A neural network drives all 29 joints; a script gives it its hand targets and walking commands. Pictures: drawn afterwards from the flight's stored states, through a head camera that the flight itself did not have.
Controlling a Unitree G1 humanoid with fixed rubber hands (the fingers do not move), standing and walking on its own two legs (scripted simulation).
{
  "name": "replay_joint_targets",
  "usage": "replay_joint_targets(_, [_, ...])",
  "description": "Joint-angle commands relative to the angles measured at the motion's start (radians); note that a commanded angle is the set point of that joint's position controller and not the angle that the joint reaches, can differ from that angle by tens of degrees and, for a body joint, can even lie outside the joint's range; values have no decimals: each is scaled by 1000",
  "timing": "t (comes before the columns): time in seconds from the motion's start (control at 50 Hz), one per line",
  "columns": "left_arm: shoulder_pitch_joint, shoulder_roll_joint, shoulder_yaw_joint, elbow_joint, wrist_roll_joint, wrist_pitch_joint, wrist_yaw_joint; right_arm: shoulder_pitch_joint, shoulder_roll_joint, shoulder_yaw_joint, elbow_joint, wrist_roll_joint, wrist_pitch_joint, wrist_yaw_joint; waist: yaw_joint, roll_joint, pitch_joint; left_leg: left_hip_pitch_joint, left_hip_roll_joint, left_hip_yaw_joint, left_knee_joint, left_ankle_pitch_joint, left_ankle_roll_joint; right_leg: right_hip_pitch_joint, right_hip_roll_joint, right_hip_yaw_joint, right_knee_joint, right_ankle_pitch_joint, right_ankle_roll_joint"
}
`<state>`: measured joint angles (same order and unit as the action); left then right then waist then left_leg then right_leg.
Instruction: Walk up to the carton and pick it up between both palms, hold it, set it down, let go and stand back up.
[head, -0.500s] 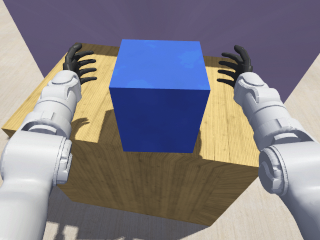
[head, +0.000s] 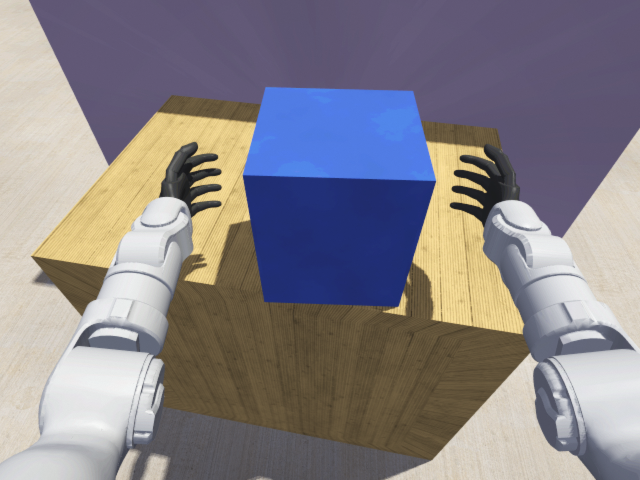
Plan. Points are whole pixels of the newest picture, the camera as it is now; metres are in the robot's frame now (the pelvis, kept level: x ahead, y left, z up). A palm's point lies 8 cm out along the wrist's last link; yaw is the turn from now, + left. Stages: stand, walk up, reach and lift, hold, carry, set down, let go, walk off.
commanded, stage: set down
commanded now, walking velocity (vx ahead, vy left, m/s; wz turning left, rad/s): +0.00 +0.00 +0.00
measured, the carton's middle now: (334, 201) +0.51 +0.00 +0.08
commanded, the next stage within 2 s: none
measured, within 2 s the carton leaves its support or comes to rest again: neither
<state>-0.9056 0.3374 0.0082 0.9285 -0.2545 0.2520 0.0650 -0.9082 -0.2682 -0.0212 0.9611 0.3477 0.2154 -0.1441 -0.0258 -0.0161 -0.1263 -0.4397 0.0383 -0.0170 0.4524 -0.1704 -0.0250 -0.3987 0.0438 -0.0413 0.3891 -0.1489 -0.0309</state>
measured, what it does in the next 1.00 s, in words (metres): stands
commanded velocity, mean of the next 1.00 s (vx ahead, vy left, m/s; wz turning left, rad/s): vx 0.00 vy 0.00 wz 0.00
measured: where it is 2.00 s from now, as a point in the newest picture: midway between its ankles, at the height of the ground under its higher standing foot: outside the picture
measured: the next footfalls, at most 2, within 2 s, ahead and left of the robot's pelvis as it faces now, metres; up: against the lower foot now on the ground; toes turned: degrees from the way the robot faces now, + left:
none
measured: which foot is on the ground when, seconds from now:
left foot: down 0.00-1.00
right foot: down 0.00-1.00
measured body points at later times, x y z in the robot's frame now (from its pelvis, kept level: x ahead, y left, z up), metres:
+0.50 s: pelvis +0.01 +0.00 +0.00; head +0.03 +0.02 +0.45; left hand +0.39 +0.22 +0.08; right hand +0.38 -0.19 +0.08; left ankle +0.03 +0.13 -0.74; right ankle +0.02 -0.10 -0.74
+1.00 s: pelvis +0.03 +0.00 +0.01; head +0.04 +0.01 +0.46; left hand +0.32 +0.22 +0.03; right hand +0.33 -0.21 +0.03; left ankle +0.03 +0.13 -0.74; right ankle +0.02 -0.10 -0.74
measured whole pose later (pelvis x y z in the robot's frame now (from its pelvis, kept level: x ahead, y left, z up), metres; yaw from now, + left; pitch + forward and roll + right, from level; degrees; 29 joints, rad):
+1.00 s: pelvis +0.03 +0.00 +0.01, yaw -1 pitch -1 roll +0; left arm -0.07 0.23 0.02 0.33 -0.18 0.11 0.01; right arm -0.09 -0.20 -0.01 0.39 0.23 0.02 -0.09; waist 0.01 -0.01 0.02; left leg -0.14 0.03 0.01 0.37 -0.21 -0.02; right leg -0.13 0.03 -0.01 0.35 -0.20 -0.03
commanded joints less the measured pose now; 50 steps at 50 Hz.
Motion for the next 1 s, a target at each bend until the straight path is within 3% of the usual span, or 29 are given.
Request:
replay_joint_targets(0.0, [-519, 159, 47, -250, 12, -58, -10, -470, -169, -24, -260, -2, -70, 8, 9, 59, -581, 362, -44, 21, -14, 281, -13, 242, 3, 3, -24, 272, 70])
replay_joint_targets(0.36, [-100, 126, 105, -661, 41, -46, -41, -79, -110, -57, -609, -58, -141, 15, 8, 70, -473, 424, -49, 44, -35, 325, -13, 312, 4, 23, -43, 258, 60])
replay_joint_targets(0.56, [183, 79, 107, -808, 51, -53, -51, 200, -76, -47, -757, -71, -173, 36, 21, 51, -349, 425, -53, 46, -65, 324, -6, 339, -6, 41, -51, 261, 57])
replay_joint_targets(0.58, [119, 90, 77, -657, 59, -70, -52, 133, -77, -70, -652, -111, -160, 39, 4, 65, -285, 348, -56, 45, -74, 225, -14, 278, -3, 20, -58, 135, 29])
replay_joint_targets(0.6, [146, 73, 77, -657, 55, -92, -45, 171, -72, -77, -649, -114, -159, 46, 23, 71, -260, 354, -51, 46, -89, 170, -13, 269, -5, 24, -66, 74, 16])
replay_joint_targets(0.64, [118, 70, 59, -667, 36, -135, -26, 156, -70, -88, -684, -115, -168, 54, 31, 72, -275, 339, -45, 46, -98, 125, -10, 262, -9, 33, -67, 36, 4])
replay_joint_targets(0.74, [348, 36, 78, -757, 78, -199, -34, 363, -78, -33, -741, -98, -240, 60, 34, 48, -369, 425, -49, 36, -62, 419, -35, 418, -1, 41, -32, 360, 16])
replay_joint_targets(0.78, [434, 36, 91, -793, 101, -201, -49, 433, -86, -27, -757, -95, -267, 55, 31, 47, -342, 439, -50, 36, -61, 469, -41, 444, 1, 42, -34, 420, 18])
replay_joint_targets(0.92, [477, 33, 67, -827, 73, -203, -51, 491, -67, -49, -832, -124, -267, 58, 37, 30, -182, 358, -48, 54, -113, 275, -17, 406, -16, 56, -62, 253, 9])
replay_joint_targets(0.98, [513, 27, 59, -820, 68, -209, -50, 541, -55, -42, -825, -130, -253, 66, 41, 28, -154, 358, -46, 55, -123, 255, -14, 405, -23, 64, -66, 244, 7])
